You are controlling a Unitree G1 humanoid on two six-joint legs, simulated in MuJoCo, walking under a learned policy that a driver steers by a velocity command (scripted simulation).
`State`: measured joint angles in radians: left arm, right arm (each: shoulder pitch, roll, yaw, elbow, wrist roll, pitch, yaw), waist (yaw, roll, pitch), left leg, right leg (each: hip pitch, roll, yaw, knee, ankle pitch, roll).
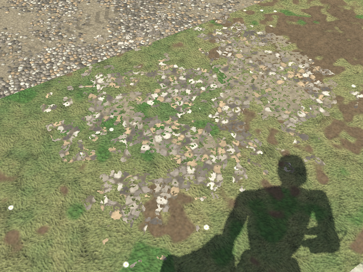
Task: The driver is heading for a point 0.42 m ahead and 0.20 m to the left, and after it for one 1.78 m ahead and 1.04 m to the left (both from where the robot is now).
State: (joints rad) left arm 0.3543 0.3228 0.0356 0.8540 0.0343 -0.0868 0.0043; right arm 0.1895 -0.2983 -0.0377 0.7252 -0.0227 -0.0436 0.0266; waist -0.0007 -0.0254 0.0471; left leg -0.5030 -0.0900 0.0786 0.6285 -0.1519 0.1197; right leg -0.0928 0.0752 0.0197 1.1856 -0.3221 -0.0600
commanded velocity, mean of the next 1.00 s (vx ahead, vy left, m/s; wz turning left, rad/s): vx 1.00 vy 0.00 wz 0.88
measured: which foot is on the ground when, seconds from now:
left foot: down 0.00-0.36, up 0.38-0.78, down 0.80-1.00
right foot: up 0.00-0.34, down 0.36-0.78, up 0.80-1.00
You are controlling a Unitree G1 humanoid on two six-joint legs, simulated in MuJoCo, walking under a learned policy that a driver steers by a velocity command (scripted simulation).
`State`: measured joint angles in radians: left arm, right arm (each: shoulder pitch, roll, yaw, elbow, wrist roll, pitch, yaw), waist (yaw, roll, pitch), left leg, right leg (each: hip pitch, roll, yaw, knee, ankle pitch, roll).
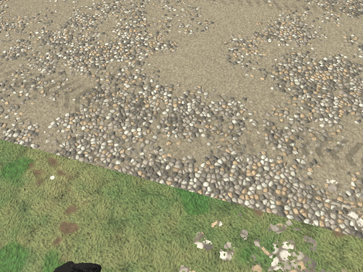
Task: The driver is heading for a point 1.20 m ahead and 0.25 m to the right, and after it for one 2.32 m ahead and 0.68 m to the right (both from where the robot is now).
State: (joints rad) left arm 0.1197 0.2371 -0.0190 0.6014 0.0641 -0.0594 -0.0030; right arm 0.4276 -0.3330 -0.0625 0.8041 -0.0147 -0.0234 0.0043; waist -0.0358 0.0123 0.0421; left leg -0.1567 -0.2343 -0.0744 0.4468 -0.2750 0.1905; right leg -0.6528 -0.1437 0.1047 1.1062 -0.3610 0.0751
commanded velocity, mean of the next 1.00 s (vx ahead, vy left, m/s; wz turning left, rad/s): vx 1.00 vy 0.00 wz -0.06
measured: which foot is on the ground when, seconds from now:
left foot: down 0.00-0.18, up 0.20-0.62, down 0.64-1.00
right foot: up 0.00-0.18, down 0.20-0.64, up 0.66-1.00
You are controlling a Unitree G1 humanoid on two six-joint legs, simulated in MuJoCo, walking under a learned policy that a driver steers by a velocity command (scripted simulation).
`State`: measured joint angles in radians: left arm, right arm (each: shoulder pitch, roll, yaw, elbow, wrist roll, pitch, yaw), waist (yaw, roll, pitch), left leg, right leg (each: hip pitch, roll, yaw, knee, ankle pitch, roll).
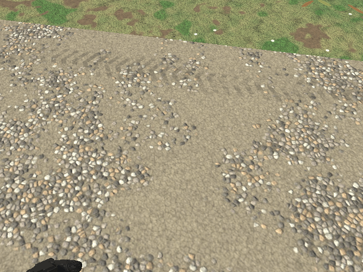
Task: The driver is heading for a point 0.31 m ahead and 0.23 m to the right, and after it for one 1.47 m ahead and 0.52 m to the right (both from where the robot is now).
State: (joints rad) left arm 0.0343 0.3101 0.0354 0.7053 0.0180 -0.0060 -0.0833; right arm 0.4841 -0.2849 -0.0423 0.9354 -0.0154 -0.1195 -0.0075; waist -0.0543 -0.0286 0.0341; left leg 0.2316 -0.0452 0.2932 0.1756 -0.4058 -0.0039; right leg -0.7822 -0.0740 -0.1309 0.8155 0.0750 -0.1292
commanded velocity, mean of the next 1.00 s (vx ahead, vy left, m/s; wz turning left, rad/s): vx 0.41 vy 0.00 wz -0.74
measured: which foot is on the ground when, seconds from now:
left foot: down 0.00-0.08, up 0.10-0.46, down 0.48-0.88, up 0.90-1.00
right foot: up 0.00-0.06, down 0.08-0.46, up 0.48-0.86, down 0.88-1.00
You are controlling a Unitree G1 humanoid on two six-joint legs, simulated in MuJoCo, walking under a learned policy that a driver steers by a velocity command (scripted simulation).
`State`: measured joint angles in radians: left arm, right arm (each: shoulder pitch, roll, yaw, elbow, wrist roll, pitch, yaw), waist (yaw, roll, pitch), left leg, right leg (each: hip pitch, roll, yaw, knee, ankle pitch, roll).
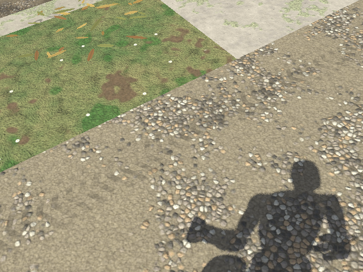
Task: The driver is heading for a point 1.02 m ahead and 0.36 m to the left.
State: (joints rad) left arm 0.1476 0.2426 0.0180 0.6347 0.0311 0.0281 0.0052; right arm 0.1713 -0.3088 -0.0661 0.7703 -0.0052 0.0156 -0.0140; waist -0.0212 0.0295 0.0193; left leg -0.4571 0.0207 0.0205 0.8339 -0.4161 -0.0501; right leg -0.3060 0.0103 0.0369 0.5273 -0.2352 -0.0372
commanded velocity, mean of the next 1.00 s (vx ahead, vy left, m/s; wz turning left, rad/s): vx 0.01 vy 0.00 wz -0.04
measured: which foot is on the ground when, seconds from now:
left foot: up 0.00-0.14, down 0.16-1.00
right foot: down 0.00-1.00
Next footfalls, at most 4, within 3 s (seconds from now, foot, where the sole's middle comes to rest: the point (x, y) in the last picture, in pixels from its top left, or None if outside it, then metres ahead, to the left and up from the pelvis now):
0.16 left None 0.04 0.15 -0.77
2.80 left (182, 260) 0.54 0.07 -0.77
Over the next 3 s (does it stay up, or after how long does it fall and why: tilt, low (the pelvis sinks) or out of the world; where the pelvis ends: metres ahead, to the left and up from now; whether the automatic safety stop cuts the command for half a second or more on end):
stays up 0.52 0.05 -0.01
